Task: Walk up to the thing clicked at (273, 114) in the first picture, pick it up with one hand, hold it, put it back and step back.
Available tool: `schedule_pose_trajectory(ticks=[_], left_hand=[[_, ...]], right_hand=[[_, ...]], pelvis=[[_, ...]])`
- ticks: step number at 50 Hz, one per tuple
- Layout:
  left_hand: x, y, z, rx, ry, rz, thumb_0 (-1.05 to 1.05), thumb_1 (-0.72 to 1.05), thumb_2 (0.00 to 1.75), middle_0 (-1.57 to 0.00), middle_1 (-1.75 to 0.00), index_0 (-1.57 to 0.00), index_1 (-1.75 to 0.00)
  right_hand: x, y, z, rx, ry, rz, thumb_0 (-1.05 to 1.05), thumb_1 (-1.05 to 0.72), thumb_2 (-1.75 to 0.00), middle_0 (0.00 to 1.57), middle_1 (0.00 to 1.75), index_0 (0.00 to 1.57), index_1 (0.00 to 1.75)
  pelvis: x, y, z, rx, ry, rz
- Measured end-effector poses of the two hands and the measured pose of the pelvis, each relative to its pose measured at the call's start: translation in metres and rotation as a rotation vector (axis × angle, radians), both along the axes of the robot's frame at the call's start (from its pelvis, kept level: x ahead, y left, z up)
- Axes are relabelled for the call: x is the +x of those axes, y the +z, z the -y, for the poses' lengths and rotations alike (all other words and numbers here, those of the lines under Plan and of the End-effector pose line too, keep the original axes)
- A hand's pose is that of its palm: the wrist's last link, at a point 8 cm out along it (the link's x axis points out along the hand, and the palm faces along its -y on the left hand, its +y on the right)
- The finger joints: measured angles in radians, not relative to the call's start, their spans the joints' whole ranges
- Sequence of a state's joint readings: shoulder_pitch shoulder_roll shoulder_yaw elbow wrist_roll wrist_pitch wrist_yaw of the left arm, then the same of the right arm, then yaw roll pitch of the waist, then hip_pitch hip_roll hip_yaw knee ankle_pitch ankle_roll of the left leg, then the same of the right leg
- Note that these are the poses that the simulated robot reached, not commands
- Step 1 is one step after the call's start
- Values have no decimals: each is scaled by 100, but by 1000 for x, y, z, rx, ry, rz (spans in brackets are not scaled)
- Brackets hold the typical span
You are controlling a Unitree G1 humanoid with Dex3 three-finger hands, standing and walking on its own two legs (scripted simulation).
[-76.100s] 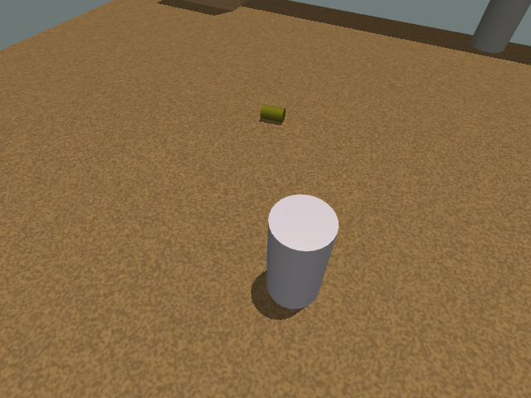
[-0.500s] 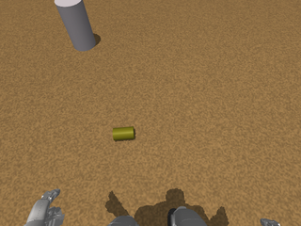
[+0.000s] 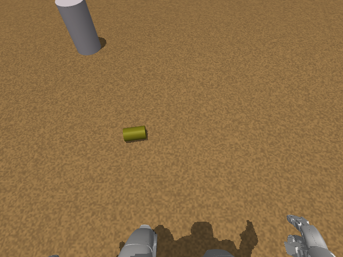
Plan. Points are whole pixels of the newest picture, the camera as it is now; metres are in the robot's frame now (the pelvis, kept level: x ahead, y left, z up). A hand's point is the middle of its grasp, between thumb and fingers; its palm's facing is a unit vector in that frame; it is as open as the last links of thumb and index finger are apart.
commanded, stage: step back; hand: left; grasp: from above
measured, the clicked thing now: (134, 133) +0.84 +0.29 -0.71
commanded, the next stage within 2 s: stand in 1.62 s
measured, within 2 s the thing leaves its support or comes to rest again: neither
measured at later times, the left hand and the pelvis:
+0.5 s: hand out of the picture -0.07 +0.26 -0.13, palm faces +0.08 -0.93 -0.35, open 7.4 cm; pelvis -0.17 -0.01 +0.02, yaw +5 degrees
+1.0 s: hand out of the picture -0.22 +0.27 -0.13, palm faces +0.07 -0.91 -0.41, open 7.4 cm; pelvis -0.25 -0.02 +0.01, yaw +3 degrees
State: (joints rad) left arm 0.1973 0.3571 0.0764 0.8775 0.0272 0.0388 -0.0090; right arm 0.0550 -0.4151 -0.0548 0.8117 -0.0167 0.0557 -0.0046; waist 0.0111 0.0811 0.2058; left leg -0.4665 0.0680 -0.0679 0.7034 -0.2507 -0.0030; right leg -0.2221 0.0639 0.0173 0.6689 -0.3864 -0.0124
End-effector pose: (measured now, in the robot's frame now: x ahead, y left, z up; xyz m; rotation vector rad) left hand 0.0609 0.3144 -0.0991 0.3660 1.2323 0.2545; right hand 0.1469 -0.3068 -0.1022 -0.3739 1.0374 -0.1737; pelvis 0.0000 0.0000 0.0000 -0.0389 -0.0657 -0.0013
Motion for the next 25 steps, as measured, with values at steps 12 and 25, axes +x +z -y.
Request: schedule_pose_trajectory(ticks=[12,25], left_hand=[[-49,30,7,55,-5,123,0,90,90,-21,-31,-20,-30],[-144,3,14,-50,42,125,0,91,90,-20,-30,-20,-30]], right_hand=[[-140,-8,17,-8,-19,-195,0,-91,-90,20,30,20,30],[-232,16,5,-47,33,-193,1,-90,-90,21,30,21,30]], pelvis=[[-76,12,12,63,58,-45],[-175,15,13,24,90,-25]])
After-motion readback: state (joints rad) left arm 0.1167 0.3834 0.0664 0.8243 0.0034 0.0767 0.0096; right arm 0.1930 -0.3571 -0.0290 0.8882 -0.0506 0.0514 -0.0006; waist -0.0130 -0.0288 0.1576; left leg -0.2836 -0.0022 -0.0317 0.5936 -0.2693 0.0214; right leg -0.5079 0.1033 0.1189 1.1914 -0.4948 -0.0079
